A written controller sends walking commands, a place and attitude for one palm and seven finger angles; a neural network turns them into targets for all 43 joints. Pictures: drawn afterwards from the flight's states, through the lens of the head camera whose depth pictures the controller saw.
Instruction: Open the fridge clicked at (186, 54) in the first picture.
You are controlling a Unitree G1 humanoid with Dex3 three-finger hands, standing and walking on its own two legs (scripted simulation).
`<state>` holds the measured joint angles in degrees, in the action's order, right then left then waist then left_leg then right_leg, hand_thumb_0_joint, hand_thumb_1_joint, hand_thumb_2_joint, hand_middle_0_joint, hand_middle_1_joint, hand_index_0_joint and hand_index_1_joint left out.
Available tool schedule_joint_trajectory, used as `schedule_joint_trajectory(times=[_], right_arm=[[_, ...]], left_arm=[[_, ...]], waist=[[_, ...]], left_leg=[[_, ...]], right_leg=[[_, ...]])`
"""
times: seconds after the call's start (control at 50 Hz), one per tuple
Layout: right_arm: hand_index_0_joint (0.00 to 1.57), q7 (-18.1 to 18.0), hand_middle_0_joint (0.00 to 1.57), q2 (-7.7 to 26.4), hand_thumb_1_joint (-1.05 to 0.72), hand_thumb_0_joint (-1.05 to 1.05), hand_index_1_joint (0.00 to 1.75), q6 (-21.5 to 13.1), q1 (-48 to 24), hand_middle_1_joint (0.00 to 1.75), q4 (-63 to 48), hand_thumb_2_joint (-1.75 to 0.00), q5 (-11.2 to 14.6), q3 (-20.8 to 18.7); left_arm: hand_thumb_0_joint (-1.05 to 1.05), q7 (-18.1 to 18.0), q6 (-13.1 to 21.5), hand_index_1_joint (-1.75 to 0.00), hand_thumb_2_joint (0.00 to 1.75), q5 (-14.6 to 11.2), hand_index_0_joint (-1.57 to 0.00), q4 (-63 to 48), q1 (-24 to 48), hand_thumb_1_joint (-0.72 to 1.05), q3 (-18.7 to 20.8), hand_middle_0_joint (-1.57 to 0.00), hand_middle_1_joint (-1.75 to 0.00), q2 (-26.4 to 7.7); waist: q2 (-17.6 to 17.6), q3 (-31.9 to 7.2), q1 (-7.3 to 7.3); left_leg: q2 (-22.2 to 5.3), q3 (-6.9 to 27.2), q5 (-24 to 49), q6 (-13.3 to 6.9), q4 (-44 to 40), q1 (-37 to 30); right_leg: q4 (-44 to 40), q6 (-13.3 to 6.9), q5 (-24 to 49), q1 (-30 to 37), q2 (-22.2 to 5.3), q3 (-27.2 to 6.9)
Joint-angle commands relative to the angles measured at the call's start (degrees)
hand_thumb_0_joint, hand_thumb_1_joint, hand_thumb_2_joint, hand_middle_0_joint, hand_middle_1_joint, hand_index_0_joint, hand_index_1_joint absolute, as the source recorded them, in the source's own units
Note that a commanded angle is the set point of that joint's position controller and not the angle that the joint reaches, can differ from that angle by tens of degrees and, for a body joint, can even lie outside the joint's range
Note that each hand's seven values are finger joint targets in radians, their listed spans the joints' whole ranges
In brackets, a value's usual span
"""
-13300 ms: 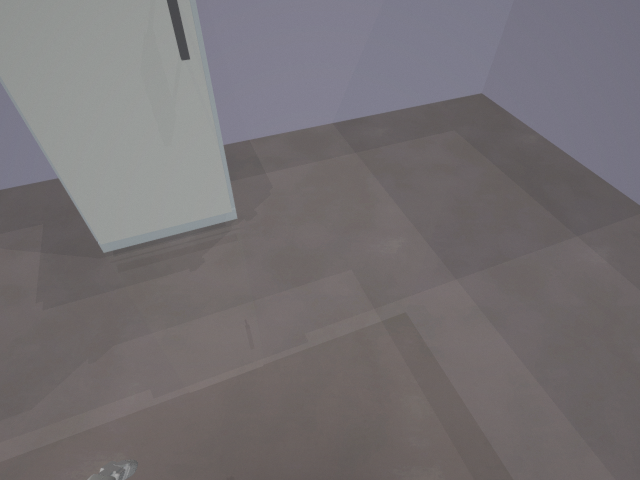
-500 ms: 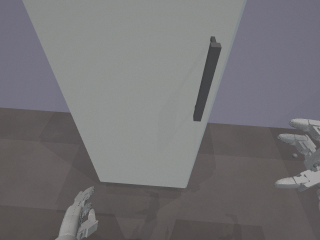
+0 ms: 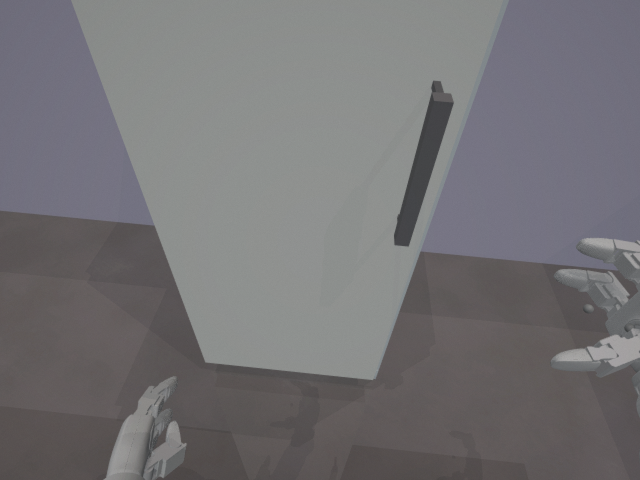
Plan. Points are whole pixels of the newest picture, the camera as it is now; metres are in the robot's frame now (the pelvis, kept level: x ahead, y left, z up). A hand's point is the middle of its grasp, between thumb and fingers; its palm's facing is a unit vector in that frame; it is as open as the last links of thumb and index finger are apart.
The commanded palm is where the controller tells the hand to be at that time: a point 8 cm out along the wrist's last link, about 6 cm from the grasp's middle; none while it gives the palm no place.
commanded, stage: raise the hand to about handle height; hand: right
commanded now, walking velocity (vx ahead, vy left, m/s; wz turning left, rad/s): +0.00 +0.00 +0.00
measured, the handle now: (417, 172) +0.52 -0.14 +0.13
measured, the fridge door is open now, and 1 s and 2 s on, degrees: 0 0 0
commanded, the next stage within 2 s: move the hooked fingers beside the handle in 0.06 s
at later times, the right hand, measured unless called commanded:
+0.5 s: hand (548, 279) +0.31 -0.25 +0.14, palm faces +0.11 +0.99 -0.01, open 14.0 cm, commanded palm +0.28 -0.30 +0.14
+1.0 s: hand (512, 245) +0.37 -0.23 +0.13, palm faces +0.11 +0.99 +0.00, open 14.0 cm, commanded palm +0.34 -0.28 +0.13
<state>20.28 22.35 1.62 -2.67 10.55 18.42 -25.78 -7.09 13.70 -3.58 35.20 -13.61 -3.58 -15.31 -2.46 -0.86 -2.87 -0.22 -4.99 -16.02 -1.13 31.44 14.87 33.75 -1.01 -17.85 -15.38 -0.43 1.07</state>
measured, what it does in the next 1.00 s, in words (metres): stands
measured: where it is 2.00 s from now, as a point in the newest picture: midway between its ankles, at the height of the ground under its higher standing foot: outside the picture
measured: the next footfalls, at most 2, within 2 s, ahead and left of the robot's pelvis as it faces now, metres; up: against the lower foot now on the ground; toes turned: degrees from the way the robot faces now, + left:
none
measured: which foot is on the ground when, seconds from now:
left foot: down 0.00-1.00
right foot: down 0.00-1.00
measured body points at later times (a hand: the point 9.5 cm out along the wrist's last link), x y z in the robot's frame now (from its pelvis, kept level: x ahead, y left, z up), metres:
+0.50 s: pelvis -0.01 +0.00 +0.00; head +0.00 +0.01 +0.45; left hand +0.17 +0.23 -0.08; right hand +0.30 -0.31 +0.14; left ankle +0.01 +0.11 -0.73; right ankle +0.00 -0.11 -0.73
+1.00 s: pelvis +0.01 +0.00 +0.00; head +0.02 +0.01 +0.45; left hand +0.15 +0.25 -0.09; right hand +0.36 -0.29 +0.13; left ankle +0.01 +0.11 -0.73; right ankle +0.00 -0.11 -0.73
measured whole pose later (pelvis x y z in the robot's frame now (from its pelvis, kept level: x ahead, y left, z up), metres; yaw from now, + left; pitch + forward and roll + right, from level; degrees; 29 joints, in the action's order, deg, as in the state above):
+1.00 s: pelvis +0.01 +0.00 +0.00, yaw +1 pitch +3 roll +0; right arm 14.6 20.8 -0.8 -20.3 26.4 14.1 -20.8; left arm -6.4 9.7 -3.4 36.3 -15.2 -2.8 -15.2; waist -1.8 -1.5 -0.3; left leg 0.0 -4.2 -16.2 -1.4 32.3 18.8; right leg 33.6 -0.7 -17.8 -18.5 -0.7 1.8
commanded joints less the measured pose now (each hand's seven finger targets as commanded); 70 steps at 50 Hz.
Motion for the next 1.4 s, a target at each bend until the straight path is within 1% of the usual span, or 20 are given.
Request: schedule_joint_trajectory(times=[0.0, 0.08, 0.12, 0.22, 0.32, 0.38, 0.42, 0.52, 0.64, 0.66, 0.74, 0.86, 0.98, 1.04, 1.08, 1.14, 1.2, 1.28, 1.3, 1.38], right_arm=[[0.3, 1.19, 0.3, 15.36, 0.5, 0.0, 1.2, -2.99, -14.08, 1.2, -11.7, -0.3, 2.01, -4.49], [0.3, 1.0, 0.3, 16.03, 0.5, 0.0, 1.2, -3.2, -13.16, 1.2, -11.12, -0.3, 2.67, -5.81], [0.3, 0.68, 0.3, 15.61, 0.5, 0.0, 1.2, -3.25, -14.13, 1.2, -11.11, -0.3, 2.31, -5.42], [0.3, 0.25, 0.3, 13.89, 0.5, 0.0, 1.2, -3.54, -21.88, 1.2, -10.97, -0.3, 1.21, -1.63], [0.3, -0.63, 0.3, 12.35, 0.5, 0.0, 1.2, -4.58, -27.35, 1.2, -9.52, -0.3, 0.12, 1.3], [0.3, -1.67, 0.3, 14.79, 0.5, 0.0, 1.2, -4.86, -26.43, 1.2, -6.4, -0.3, -0.38, -0.92], [0.3, -2.12, 0.3, 14.17, 0.5, 0.0, 1.2, -4.67, -26.95, 1.2, -5.31, -0.3, -0.75, -0.66], [0.3, -3.36, 0.3, 15.28, 0.5, 0.0, 1.2, -3.9, -25.23, 1.2, -2.94, -0.3, -1.28, -2.39], [0.3, -4.1, 0.3, 13.37, 0.5, 0.0, 1.2, -4.67, -28.85, 1.2, -3.16, -0.3, -1.53, -0.45], [0.3, -4.2, 0.3, 12.32, 0.5, 0.0, 1.2, -4.9, -30.15, 1.2, -3.79, -0.3, -1.9, 0.89], [0.3, -4.79, 0.3, 12.4, 0.5, 0.0, 1.2, -4.9, -33.88, 1.2, -0.59, -0.3, -2.46, 1.55], [0.3, -5.54, 0.3, 13.86, 0.5, 0.0, 1.2, -6.44, -37.38, 1.2, 0.61, -0.3, -3.31, 1.07], [0.3, -5.7, 0.3, 12.14, 0.5, 0.0, 1.2, -6.61, -37.52, 1.2, 4.86, -0.3, -3.22, 2.42], [0.3, -6.13, 0.3, 12.37, 0.5, 0.0, 1.2, -6.08, -39.14, 1.2, 6.79, -0.3, -3.73, 2.33], [0.3, -6.64, 0.3, 12.63, 0.5, 0.0, 1.2, -6.05, -40.03, 1.2, 8.09, -0.3, -3.95, 2.46], [0.3, -7.46, 0.3, 13.15, 0.5, 0.0, 1.2, -7.5, -43.5, 1.2, 6.19, -0.3, -4.46, 2.06], [0.3, -8.1, 0.3, 10.86, 0.5, 0.0, 1.2, -9.55, -45.74, 1.2, 3.85, -0.3, -4.74, 4.32], [0.3, -8.81, 0.3, 11.61, 0.5, 0.0, 1.2, -9.63, -43.95, 1.2, 9.59, -0.3, -5.01, 3.29], [0.3, -8.76, 0.3, 9.87, 0.5, 0.0, 1.2, -8.98, -45.06, 1.2, 11.31, -0.3, -5.04, 4.79], [0.3, -9.65, 0.3, 11.07, 0.5, 0.0, 1.2, -8.21, -49.46, 1.2, 15.13, -0.3, -6.23, 4.86]], left_arm=[[0.0, -0.73, 3.15, -0.3, 0.9, -0.47, -0.2, -9.15, 5.88, 0.9, 2.76, -0.2, -0.3, -6.84], [0.0, -0.55, 3.09, -0.3, 0.9, -0.31, -0.2, -9.1, 5.92, 0.9, 2.81, -0.2, -0.3, -6.78], [0.0, -0.45, 3.19, -0.3, 0.9, -0.39, -0.2, -9.14, 6.16, 0.9, 2.64, -0.2, -0.3, -6.52], [0.0, -0.94, 3.04, -0.3, 0.9, -0.62, -0.2, -8.36, 6.01, 0.9, 2.56, -0.2, -0.3, -6.62], [0.0, -1.42, 3.37, -0.3, 0.9, -0.5, -0.2, -7.81, 5.63, 0.9, 2.53, -0.2, -0.3, -6.47], [0.0, -1.32, 3.16, -0.3, 0.9, -0.25, -0.2, -7.27, 4.91, 0.9, 2.64, -0.2, -0.3, -6.8], [0.0, -1.17, 2.88, -0.3, 0.9, -0.3, -0.2, -7.39, 5.18, 0.9, 2.51, -0.2, -0.3, -6.46], [0.0, -0.29, 1.88, -0.3, 0.9, -0.23, -0.2, -8.21, 4.82, 0.9, 2.74, -0.2, -0.3, -6.61], [0.0, 0.17, 0.96, -0.3, 0.9, -0.33, -0.2, -7.98, 3.46, 0.9, 3.28, -0.2, -0.3, -6.82], [0.0, 0.14, 0.83, -0.3, 0.9, -0.36, -0.2, -8.04, 3.4, 0.9, 3.28, -0.2, -0.3, -6.79], [0.0, -0.2, 0.13, -0.3, 0.9, -0.32, -0.2, -7.09, 2.33, 0.9, 3.5, -0.2, -0.3, -7.13], [0.0, -0.11, -0.91, -0.3, 0.9, -0.14, -0.2, -6.63, 1.46, 0.9, 3.66, -0.2, -0.3, -7.0], [0.0, 0.47, -1.97, -0.3, 0.9, -0.1, -0.2, -6.64, 0.41, 0.9, 3.9, -0.2, -0.3, -7.26], [0.0, 0.72, -2.66, -0.3, 0.9, -0.21, -0.2, -6.62, 0.08, 0.9, 3.95, -0.2, -0.3, -7.32], [0.0, 0.83, -3.25, -0.3, 0.9, -0.27, -0.2, -6.5, -0.35, 0.9, 4.07, -0.2, -0.3, -7.58], [0.0, 0.98, -3.63, -0.3, 0.9, 0.01, -0.2, -6.52, -0.76, 0.9, 4.24, -0.2, -0.3, -7.36], [0.0, 1.29, -3.66, -0.3, 0.9, 0.26, -0.2, -6.54, -0.98, 0.9, 4.34, -0.2, -0.3, -7.0], [0.0, 1.44, -4.36, -0.3, 0.9, 0.23, -0.2, -5.45, -2.07, 0.9, 4.45, -0.2, -0.3, -7.48], [0.0, 1.47, -4.59, -0.3, 0.9, 0.13, -0.2, -5.41, -1.76, 0.9, 4.28, -0.2, -0.3, -7.44], [0.0, 1.57, -5.54, -0.3, 0.9, 0.28, -0.2, -5.04, -2.5, 0.9, 4.29, -0.2, -0.3, -7.79]], waist=[[0.22, -10.0, 0.45], [1.23, -10.0, -0.04], [-0.96, -8.93, 0.07], [-1.6, -7.95, 2.04], [-1.56, -10.01, 2.71], [0.28, -10.9, 1.75], [-1.49, -11.76, 1.45], [-0.35, -13.24, 0.3], [0.44, -13.41, 1.59], [-1.26, -13.26, 1.93], [0.93, -13.03, 2.95], [-1.53, -16.7, 2.78], [1.35, -16.37, 2.84], [0.19, -15.62, 2.92], [2.48, -14.81, 3.51], [0.1, -17.56, 3.38], [-1.48, -20.09, 3.65], [2.67, -17.57, 3.67], [1.58, -16.44, 4.23], [2.14, -14.79, 4.79]], left_leg=[[0.29, 2.66, 9.1, 0.06, -4.71, -2.79], [0.37, 2.79, 9.78, 0.03, -4.65, -3.25], [0.27, 2.69, 9.15, -0.02, -4.73, -2.24], [0.27, 2.85, 6.65, 0.13, -5.28, -0.1], [0.14, 2.99, 5.68, 0.06, -5.16, 0.1], [0.19, 2.89, 5.8, -0.07, -5.07, -1.08], [-0.1, 2.84, 7.62, -0.15, -4.51, -1.76], [-0.19, 2.8, 11.62, -0.21, -3.49, -3.76], [0.18, 2.95, 13.89, -0.03, -3.16, -2.55], [0.24, 2.77, 13.05, -0.11, -3.14, -1.71], [0.25, 3.23, 12.13, 0.08, -3.52, -1.04], [0.25, 3.36, 15.55, -0.19, -2.43, -2.54], [0.46, 3.12, 17.58, -0.07, -1.8, -2.57], [0.3, 3.14, 17.77, -0.19, -1.61, -1.93], [0.36, 3.23, 17.26, 0.03, -1.81, -1.45], [0.4, 3.46, 17.91, -0.17, -1.28, -1.91], [0.63, 3.42, 19.3, -0.3, -0.65, -1.94], [0.76, 3.08, 18.71, -0.23, -0.75, -1.75], [0.56, 3.36, 18.45, -0.09, -0.92, -0.87], [0.47, 3.23, 14.21, -0.16, -1.34, 0.94]], right_leg=[[-5.82, -0.66, 9.98, 2.91, 0.2, -2.52], [-5.49, -0.54, 10.71, 2.68, 0.15, -2.43], [-5.88, -0.44, 9.87, 2.68, 0.34, -2.3], [-5.97, -0.56, 7.69, 2.99, 0.21, -2.55], [-5.88, -0.78, 7.0, 4.14, 0.29, -2.95], [-5.99, -0.64, 7.35, 3.22, 0.08, -3.05], [-6.07, -0.48, 8.55, 3.09, 0.33, -2.82], [-5.92, -0.4, 11.58, 1.82, 0.4, -2.09], [-5.17, -0.6, 12.94, 2.48, 0.18, -1.48], [-5.35, -0.51, 12.61, 2.75, 0.23, -1.58], [-4.99, -0.9, 11.32, 2.4, 0.25, -1.48], [-4.26, -0.78, 14.5, 3.43, 0.36, -1.34], [-3.58, -0.87, 15.66, 2.03, 0.15, -1.09], [-3.75, -0.74, 15.4, 1.36, 0.28, -1.14], [-3.25, -0.99, 14.88, 0.51, 0.12, -0.9], [-3.12, -0.86, 15.75, 1.69, 0.29, -1.05], [-2.49, -0.88, 18.05, 3.79, 0.1, -1.2], [-2.67, -0.89, 17.03, 1.38, -0.12, -1.33], [-2.76, -0.96, 15.74, 0.79, 0.16, -0.94], [-2.99, -1.0, 12.15, -1.11, 0.2, -1.43]])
